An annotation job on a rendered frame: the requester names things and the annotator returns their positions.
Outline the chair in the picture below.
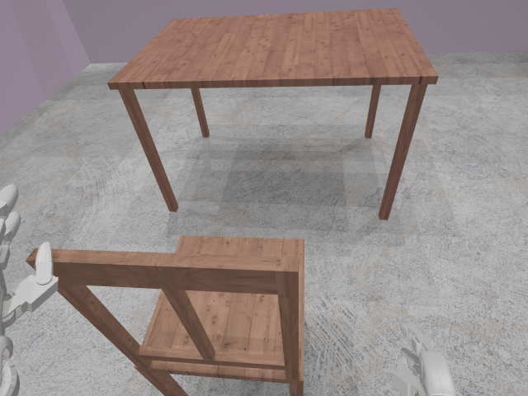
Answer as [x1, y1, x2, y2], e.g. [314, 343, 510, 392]
[26, 236, 304, 396]

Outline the left robot forearm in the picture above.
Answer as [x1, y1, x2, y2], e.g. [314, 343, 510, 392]
[0, 334, 20, 396]

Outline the robot left hand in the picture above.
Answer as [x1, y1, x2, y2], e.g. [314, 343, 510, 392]
[0, 184, 59, 335]

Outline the table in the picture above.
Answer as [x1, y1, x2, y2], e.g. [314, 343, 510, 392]
[107, 8, 439, 220]

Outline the robot right hand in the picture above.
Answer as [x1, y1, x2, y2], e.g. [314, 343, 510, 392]
[391, 320, 456, 396]

